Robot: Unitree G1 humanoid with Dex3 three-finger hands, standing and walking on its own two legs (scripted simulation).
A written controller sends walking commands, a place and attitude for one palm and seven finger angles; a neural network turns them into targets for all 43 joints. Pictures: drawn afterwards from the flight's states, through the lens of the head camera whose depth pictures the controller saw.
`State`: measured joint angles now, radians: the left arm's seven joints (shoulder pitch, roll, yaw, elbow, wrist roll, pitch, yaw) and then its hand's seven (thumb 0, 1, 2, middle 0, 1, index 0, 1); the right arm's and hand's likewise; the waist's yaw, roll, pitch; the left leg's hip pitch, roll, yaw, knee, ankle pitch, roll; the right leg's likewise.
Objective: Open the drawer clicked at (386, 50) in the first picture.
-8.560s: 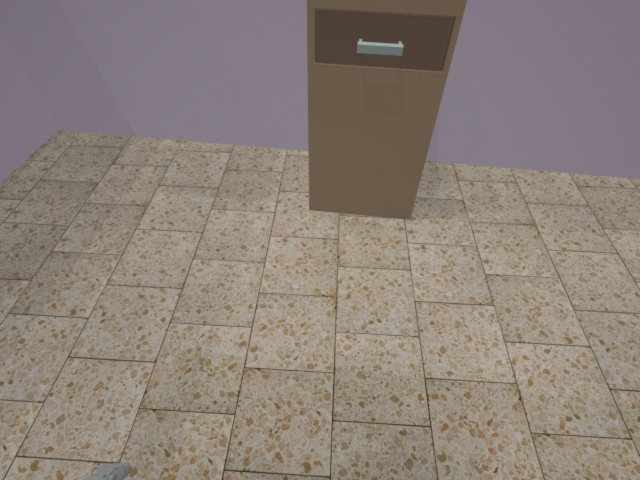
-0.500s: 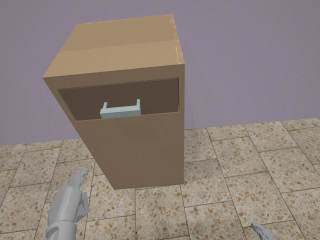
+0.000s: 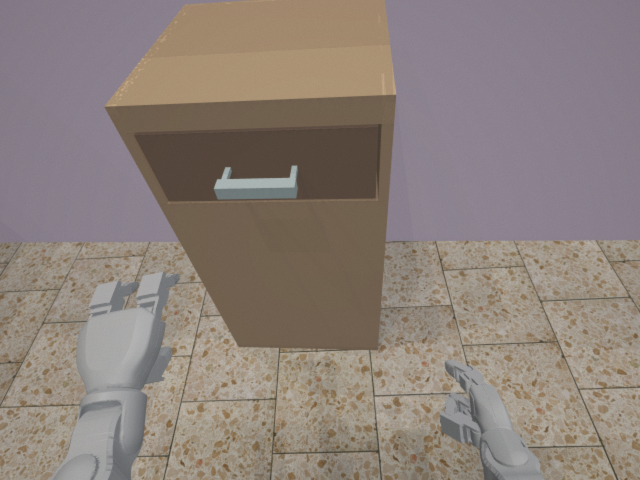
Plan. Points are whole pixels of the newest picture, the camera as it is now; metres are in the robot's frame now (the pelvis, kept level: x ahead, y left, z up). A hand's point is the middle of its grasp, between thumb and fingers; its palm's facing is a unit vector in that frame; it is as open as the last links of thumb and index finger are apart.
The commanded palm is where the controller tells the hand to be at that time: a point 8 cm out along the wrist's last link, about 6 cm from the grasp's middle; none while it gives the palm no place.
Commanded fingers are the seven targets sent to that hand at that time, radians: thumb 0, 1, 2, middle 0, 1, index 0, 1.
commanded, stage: raise the hand with hooked fingers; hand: left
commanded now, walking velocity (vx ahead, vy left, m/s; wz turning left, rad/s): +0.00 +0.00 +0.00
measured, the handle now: (258, 180) +0.57 +0.20 +0.03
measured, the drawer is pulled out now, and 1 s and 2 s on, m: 0.00 0.00 0.00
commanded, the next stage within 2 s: move the hooked fingers above the handle in 1.18 s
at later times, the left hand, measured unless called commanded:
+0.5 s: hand (127, 283) +0.30 +0.28 +0.10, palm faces +0.14 -0.09 -0.99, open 13.1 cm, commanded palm +0.27 +0.28 +0.16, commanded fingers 0.00 -0.50 0.30 -0.30 -1.20 -0.30 -1.20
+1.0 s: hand (107, 245) +0.33 +0.30 +0.14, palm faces +0.01 -0.08 -1.00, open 13.8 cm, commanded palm +0.30 +0.30 +0.20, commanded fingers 0.00 -0.50 0.30 -0.30 -1.20 -0.30 -1.20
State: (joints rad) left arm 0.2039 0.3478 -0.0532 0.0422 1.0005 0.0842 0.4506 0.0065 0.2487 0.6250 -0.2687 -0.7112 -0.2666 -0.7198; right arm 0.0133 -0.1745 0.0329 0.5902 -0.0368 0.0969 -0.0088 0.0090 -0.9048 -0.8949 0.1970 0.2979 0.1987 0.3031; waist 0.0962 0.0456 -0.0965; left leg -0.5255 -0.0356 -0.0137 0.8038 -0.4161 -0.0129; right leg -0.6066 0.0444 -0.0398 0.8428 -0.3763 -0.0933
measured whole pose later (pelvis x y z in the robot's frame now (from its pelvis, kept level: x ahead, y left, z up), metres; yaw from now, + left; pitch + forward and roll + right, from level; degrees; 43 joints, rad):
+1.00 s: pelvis +0.02 +0.06 +0.04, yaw +0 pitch +1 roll +0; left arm -0.13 0.48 -0.08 0.02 0.92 0.08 -0.02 0.00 -0.49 0.30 -0.32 -1.20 -0.31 -1.20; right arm 0.13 -0.25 0.02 0.63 0.01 0.13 0.01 0.01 -0.90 -0.89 0.20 0.30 0.20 0.30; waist 0.09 0.08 0.00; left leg -0.18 -0.08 -0.01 0.41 -0.25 0.07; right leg -0.24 0.00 -0.01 0.43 -0.21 0.00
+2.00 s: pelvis +0.02 +0.03 +0.03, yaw -1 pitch +7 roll +1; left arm -0.48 0.44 -0.10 0.55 0.99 0.00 0.16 0.00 -0.49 0.30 -0.32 -1.20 -0.32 -1.21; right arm 0.21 -0.27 -0.03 0.68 0.04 0.09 -0.06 0.01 -0.91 -0.90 0.20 0.30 0.20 0.30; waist 0.02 0.06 -0.04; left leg -0.32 -0.04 0.01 0.48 -0.27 0.03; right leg -0.40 0.04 0.00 0.52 -0.23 -0.05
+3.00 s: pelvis +0.04 +0.04 +0.03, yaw -3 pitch +15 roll +0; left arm -0.86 0.34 -0.09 1.05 1.05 0.14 0.32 0.00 -0.48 0.30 -0.33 -1.21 -0.32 -1.21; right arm 0.34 -0.27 -0.05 0.71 0.00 0.12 0.01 0.01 -0.91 -0.89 0.20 0.30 0.20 0.30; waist -0.09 0.07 -0.13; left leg -0.50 -0.04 0.03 0.57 -0.33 0.04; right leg -0.58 0.05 0.02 0.58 -0.27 -0.04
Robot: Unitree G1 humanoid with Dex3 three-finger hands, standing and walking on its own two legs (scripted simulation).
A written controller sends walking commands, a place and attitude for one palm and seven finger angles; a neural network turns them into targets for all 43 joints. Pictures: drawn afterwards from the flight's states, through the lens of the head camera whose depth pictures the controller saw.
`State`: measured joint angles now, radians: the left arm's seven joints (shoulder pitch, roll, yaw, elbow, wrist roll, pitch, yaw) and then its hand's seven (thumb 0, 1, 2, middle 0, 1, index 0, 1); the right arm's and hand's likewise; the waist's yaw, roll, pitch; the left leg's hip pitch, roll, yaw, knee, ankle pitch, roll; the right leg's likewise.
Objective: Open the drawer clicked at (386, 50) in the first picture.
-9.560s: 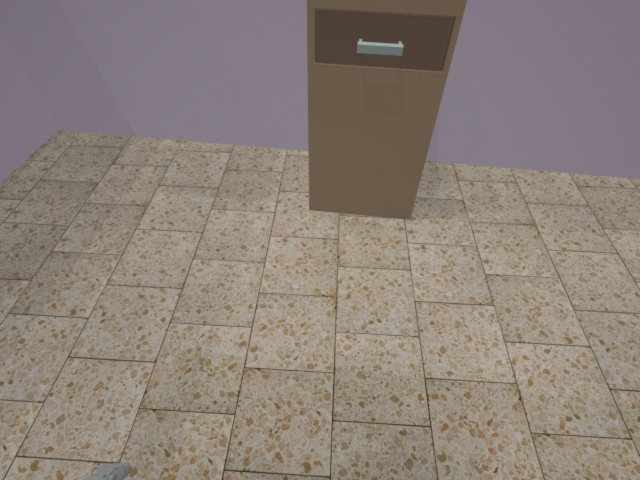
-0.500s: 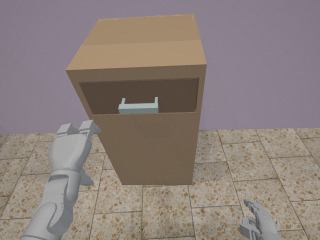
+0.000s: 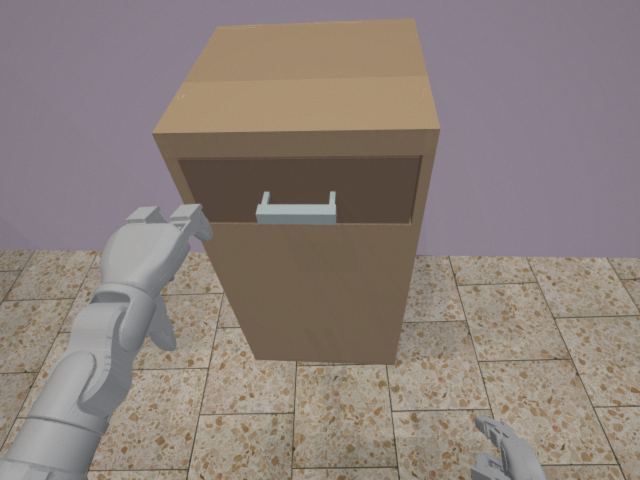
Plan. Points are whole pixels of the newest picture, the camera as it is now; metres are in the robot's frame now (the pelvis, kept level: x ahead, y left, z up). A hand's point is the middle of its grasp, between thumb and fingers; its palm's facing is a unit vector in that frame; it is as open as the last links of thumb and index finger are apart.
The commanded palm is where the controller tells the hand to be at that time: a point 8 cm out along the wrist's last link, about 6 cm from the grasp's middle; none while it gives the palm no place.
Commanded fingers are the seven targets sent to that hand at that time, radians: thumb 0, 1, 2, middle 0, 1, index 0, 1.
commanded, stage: raise the hand with hooked fingers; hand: left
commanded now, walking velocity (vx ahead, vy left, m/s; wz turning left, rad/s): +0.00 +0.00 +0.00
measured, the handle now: (298, 205) +0.55 +0.13 -0.01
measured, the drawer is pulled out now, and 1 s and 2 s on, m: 0.00 0.00 0.00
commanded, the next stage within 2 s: move the hooked fingers above the handle in 0.18 s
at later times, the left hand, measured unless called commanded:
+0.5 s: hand (204, 282) +0.31 +0.20 +0.09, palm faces +0.02 -0.05 -1.00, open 13.8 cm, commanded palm +0.30 +0.21 +0.15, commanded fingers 0.00 -0.50 0.30 -0.30 -1.20 -0.30 -1.20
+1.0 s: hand (238, 241) +0.40 +0.18 +0.07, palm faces +0.02 -0.03 -1.00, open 13.8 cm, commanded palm +0.38 +0.19 +0.13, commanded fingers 0.00 -0.50 0.30 -0.30 -1.20 -0.30 -1.20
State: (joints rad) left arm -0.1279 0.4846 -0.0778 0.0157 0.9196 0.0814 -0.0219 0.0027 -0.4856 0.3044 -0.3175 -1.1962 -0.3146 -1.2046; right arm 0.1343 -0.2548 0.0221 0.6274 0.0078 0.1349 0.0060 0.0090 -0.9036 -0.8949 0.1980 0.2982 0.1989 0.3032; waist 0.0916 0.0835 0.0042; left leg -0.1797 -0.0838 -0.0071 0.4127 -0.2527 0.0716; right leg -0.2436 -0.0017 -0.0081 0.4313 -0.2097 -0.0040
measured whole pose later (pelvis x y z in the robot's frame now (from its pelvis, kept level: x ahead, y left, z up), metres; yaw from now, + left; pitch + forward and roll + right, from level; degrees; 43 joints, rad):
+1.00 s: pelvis +0.00 -0.04 -0.01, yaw -1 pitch +7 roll +1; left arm -0.48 0.44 -0.10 0.55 0.99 0.00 0.16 0.00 -0.49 0.30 -0.32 -1.20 -0.32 -1.21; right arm 0.21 -0.27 -0.03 0.68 0.04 0.09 -0.06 0.01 -0.91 -0.90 0.20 0.30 0.20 0.30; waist 0.02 0.06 -0.04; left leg -0.32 -0.04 0.01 0.48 -0.27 0.03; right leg -0.40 0.04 0.00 0.52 -0.23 -0.05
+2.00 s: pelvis +0.02 -0.03 -0.02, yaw -3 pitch +15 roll +0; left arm -0.86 0.34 -0.09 1.05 1.05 0.14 0.32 0.00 -0.48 0.30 -0.33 -1.21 -0.32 -1.21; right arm 0.34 -0.27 -0.05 0.71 0.00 0.12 0.01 0.01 -0.91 -0.89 0.20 0.30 0.20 0.30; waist -0.09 0.07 -0.13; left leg -0.50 -0.04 0.03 0.57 -0.33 0.04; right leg -0.58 0.05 0.02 0.58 -0.27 -0.04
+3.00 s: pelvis +0.01 -0.02 -0.02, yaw -2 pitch +15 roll +0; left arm -0.84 0.37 -0.11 1.02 1.05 0.05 0.31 0.00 -0.48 0.30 -0.33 -1.21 -0.32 -1.21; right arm 0.36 -0.26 -0.06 0.72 0.01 0.08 0.00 0.01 -0.90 -0.89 0.20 0.30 0.20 0.30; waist -0.09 0.06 -0.13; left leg -0.52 -0.04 0.02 0.59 -0.33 0.05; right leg -0.58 0.04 0.01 0.58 -0.26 -0.03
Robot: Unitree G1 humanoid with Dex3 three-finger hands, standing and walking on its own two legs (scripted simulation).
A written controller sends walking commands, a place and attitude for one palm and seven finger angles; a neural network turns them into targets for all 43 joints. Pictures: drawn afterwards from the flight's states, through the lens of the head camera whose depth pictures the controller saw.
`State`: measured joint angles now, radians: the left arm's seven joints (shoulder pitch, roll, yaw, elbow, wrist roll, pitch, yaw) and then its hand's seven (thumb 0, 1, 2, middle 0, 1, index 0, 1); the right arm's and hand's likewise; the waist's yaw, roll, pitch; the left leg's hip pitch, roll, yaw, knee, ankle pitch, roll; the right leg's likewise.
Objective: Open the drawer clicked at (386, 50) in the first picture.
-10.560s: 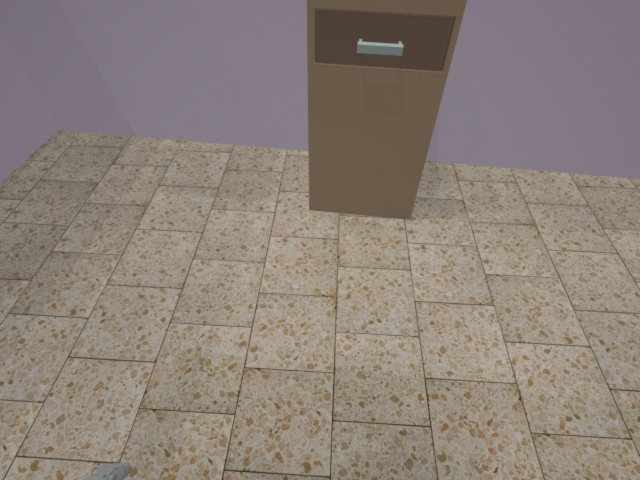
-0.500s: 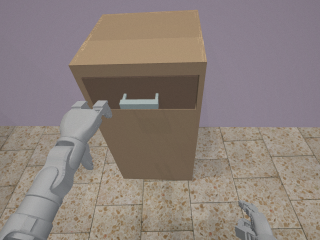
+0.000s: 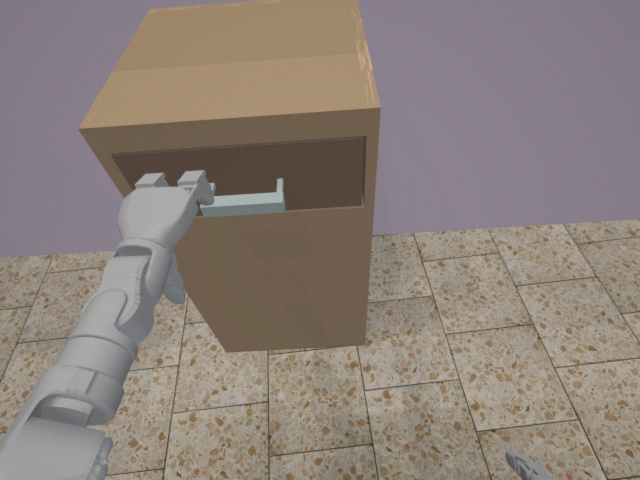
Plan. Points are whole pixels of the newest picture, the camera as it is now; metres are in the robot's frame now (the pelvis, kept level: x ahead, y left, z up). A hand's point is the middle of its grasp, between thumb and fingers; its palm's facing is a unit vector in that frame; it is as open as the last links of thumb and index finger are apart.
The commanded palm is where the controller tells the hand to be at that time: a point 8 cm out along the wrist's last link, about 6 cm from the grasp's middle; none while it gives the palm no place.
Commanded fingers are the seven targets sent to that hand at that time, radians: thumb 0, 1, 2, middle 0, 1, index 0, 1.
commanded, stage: move the hooked fingers above the handle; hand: left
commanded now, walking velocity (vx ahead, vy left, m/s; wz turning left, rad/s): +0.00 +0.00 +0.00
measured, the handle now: (244, 195) +0.56 +0.18 +0.00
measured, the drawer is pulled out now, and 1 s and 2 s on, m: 0.00 0.00 0.00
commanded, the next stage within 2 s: none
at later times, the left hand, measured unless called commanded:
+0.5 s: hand (209, 208) +0.47 +0.20 +0.06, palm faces +0.01 -0.01 -1.00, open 13.8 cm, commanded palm +0.45 +0.20 +0.12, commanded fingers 0.00 -0.50 0.30 -0.30 -1.20 -0.30 -1.20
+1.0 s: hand (236, 193) +0.51 +0.17 +0.05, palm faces +0.00 -0.02 -1.00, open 13.8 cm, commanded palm +0.47 +0.19 +0.11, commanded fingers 0.00 -0.50 0.30 -0.30 -1.20 -0.30 -1.20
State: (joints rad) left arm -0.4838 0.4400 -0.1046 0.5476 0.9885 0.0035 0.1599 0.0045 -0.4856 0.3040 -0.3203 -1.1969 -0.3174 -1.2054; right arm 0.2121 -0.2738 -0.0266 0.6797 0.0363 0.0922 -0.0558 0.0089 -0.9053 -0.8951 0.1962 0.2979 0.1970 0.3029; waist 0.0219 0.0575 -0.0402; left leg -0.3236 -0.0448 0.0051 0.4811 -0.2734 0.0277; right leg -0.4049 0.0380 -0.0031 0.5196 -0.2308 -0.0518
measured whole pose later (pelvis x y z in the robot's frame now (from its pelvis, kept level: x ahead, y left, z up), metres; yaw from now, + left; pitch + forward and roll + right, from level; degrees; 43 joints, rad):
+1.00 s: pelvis +0.02 +0.01 -0.01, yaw -2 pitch +15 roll +0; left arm -0.86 0.34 -0.09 1.05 1.05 0.14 0.32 0.00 -0.48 0.30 -0.33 -1.21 -0.32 -1.21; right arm 0.34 -0.27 -0.05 0.71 0.00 0.12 0.01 0.01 -0.91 -0.89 0.20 0.30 0.20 0.30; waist -0.09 0.07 -0.13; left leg -0.50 -0.04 0.03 0.57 -0.33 0.04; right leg -0.58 0.05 0.02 0.58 -0.27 -0.04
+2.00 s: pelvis +0.02 +0.02 -0.01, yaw -1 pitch +15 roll +0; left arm -0.84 0.37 -0.11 1.02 1.05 0.05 0.31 0.00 -0.48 0.30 -0.33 -1.21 -0.32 -1.21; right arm 0.36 -0.26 -0.06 0.72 0.01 0.08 0.00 0.01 -0.90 -0.89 0.20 0.30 0.20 0.30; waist -0.09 0.06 -0.13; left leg -0.52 -0.04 0.02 0.59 -0.33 0.05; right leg -0.58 0.04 0.01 0.58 -0.26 -0.03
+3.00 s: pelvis +0.01 +0.01 -0.02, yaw +0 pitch +17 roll +0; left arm -0.86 0.36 -0.11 1.11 1.07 0.07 0.39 0.00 -0.49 0.30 -0.32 -1.20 -0.32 -1.21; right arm 0.32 -0.26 -0.05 0.72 0.00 0.07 -0.01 0.00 -0.91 -0.89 0.20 0.30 0.20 0.30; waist -0.10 0.05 -0.12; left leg -0.60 -0.04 0.01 0.65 -0.35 0.04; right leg -0.66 0.05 0.00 0.64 -0.28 -0.04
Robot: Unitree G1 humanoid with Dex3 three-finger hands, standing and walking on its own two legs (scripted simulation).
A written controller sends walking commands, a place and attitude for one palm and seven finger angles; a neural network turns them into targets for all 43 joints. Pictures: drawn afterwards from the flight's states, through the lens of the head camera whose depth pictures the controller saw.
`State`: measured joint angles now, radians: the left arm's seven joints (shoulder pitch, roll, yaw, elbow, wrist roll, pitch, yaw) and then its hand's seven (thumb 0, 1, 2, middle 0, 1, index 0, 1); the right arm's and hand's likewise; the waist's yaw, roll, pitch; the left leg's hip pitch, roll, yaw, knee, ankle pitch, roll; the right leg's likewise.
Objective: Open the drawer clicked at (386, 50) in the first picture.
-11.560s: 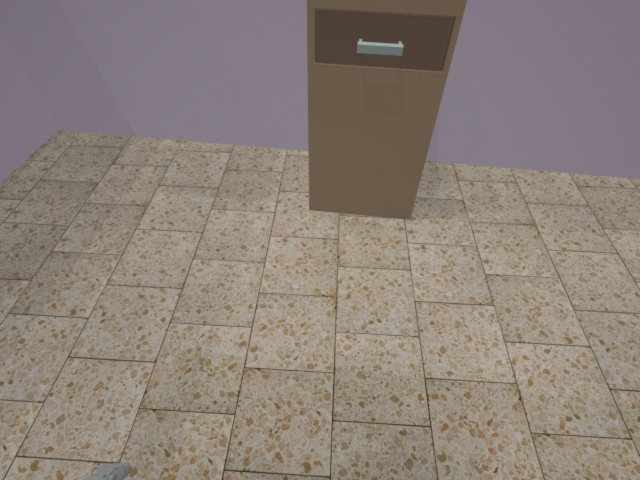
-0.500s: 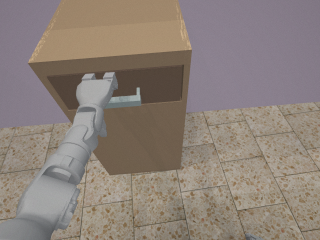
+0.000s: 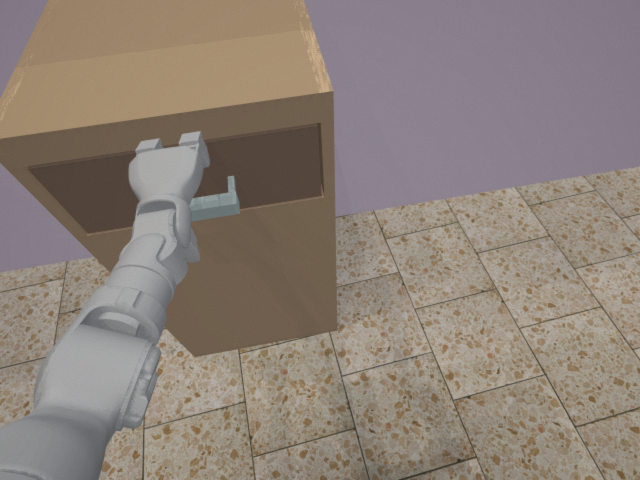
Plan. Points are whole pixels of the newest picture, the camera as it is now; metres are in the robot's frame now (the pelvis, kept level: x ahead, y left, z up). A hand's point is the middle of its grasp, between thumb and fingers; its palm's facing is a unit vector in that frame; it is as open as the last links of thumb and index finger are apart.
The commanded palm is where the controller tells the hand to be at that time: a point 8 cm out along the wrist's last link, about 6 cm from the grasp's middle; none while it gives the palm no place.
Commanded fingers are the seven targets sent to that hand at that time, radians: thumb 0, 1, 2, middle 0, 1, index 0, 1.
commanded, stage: move the hooked fingers above the handle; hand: left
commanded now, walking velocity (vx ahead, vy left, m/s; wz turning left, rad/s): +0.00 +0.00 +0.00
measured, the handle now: (193, 198) +0.53 +0.18 +0.01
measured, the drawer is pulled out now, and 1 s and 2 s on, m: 0.00 0.00 0.00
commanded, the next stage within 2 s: lower the fingers behind the handle in 1.32 s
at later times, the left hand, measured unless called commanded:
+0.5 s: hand (178, 206) +0.46 +0.17 +0.07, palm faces -0.02 +0.00 -1.00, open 13.8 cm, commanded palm +0.46 +0.19 +0.12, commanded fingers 0.00 -0.50 0.30 -0.30 -1.20 -0.30 -1.20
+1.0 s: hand (171, 206) +0.47 +0.19 +0.06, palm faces -0.01 -0.03 -1.00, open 13.8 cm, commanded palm +0.45 +0.20 +0.12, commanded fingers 0.00 -0.50 0.30 -0.30 -1.20 -0.30 -1.20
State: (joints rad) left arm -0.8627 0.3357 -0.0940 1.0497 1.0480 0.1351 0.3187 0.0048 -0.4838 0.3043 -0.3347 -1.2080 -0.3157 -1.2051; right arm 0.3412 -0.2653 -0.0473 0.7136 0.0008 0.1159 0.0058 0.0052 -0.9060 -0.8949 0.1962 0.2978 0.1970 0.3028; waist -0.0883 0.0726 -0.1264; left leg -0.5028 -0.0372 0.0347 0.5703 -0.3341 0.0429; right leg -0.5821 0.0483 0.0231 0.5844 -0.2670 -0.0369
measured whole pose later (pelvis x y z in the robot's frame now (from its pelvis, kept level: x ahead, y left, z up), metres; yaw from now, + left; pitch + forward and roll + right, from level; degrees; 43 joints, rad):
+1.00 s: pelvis +0.00 +0.01 +0.00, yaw +1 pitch +15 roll +0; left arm -0.84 0.37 -0.11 1.02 1.05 0.05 0.31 0.00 -0.48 0.30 -0.33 -1.21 -0.32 -1.21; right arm 0.36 -0.26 -0.06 0.72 0.01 0.08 0.00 0.01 -0.90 -0.89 0.20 0.30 0.20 0.30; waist -0.09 0.06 -0.13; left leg -0.52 -0.04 0.02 0.59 -0.33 0.05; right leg -0.58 0.04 0.01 0.58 -0.26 -0.03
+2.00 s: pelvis -0.01 +0.00 -0.01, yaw +1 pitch +17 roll +0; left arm -0.86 0.36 -0.11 1.11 1.07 0.07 0.39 0.00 -0.49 0.30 -0.32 -1.20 -0.32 -1.21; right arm 0.32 -0.26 -0.05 0.72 0.00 0.07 -0.01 0.00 -0.91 -0.89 0.20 0.30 0.20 0.30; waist -0.10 0.05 -0.12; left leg -0.60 -0.04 0.01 0.65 -0.35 0.04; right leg -0.66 0.05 0.00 0.64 -0.28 -0.04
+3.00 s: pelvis -0.01 +0.01 -0.02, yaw +1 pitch +22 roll -1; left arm -0.88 0.35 -0.09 1.17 1.07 0.10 0.43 0.00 -0.48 0.30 -0.31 -1.20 -0.31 -1.21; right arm 0.35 -0.24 -0.04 0.72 -0.02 0.06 0.01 0.00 -0.90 -0.89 0.20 0.30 0.20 0.30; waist -0.13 0.06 -0.16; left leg -0.75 -0.03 0.02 0.79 -0.42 0.06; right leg -0.80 0.05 0.00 0.76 -0.33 -0.03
